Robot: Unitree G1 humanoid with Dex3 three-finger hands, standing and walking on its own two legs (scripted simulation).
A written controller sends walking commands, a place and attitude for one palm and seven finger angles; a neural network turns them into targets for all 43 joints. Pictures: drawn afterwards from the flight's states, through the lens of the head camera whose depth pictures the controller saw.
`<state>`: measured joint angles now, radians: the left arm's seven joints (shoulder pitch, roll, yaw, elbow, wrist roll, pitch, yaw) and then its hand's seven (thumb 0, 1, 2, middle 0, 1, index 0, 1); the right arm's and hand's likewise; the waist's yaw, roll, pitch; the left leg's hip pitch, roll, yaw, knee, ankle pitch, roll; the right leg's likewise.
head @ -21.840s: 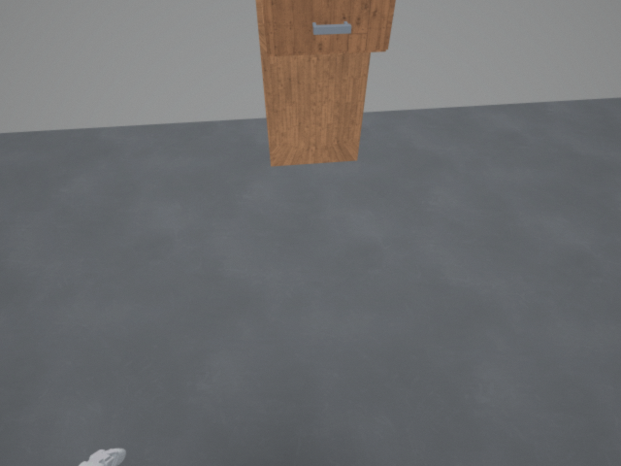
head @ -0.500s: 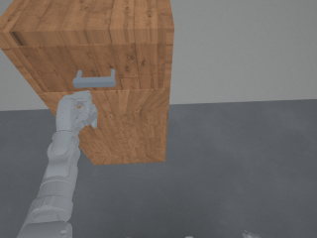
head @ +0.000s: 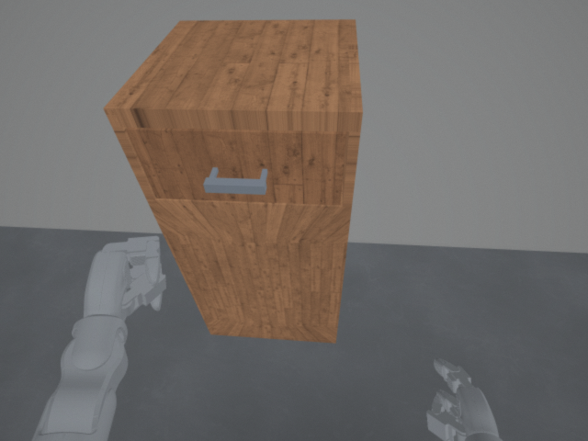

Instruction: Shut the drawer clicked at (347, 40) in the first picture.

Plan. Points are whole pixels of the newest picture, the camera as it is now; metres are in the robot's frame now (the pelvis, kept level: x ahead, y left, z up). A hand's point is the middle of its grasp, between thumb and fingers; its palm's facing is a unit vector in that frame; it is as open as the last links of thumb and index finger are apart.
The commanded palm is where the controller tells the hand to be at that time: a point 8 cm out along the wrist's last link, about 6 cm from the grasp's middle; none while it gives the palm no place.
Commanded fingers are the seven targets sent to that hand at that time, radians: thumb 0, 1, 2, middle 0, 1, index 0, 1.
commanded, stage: draw the hand back to the body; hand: left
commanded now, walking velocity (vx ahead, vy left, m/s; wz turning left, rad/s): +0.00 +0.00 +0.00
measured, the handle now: (237, 179) +0.57 +0.16 +0.02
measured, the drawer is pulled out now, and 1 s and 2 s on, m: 0.00 0.00 0.00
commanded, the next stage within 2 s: step back with the hand held close in 0.64 s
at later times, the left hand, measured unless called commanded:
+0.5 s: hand (51, 334) +0.18 +0.25 +0.16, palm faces +0.39 -0.83 -0.41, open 3.2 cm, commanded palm +0.13 +0.29 +0.18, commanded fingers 0.00 0.90 0.90 -1.40 -1.60 -1.40 -1.60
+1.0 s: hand (47, 343) +0.18 +0.25 +0.15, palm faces +0.32 -0.83 -0.46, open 3.2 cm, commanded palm +0.11 +0.30 +0.18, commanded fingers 0.00 0.90 0.90 -1.40 -1.60 -1.40 -1.60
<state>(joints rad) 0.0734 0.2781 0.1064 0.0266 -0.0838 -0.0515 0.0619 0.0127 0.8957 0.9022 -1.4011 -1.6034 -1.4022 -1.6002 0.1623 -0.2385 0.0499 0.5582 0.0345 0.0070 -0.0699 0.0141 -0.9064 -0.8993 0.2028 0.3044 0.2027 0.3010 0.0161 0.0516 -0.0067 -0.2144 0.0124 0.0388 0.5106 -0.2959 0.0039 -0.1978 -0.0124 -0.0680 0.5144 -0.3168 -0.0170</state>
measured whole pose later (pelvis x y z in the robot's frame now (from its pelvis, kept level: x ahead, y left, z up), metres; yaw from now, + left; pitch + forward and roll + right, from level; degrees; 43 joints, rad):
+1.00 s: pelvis -0.01 +0.02 +0.01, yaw +1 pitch +0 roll -1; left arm 0.61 0.36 0.33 -0.52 -0.06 -0.16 0.10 0.01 0.89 0.90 -1.40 -1.60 -1.40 -1.60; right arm 0.17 -0.23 0.00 0.56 0.00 0.00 -0.07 0.02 -0.90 -0.90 0.20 0.30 0.20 0.30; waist 0.00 0.05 0.03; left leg -0.22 0.00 0.03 0.47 -0.25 0.02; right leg -0.18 -0.02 -0.08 0.43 -0.25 0.01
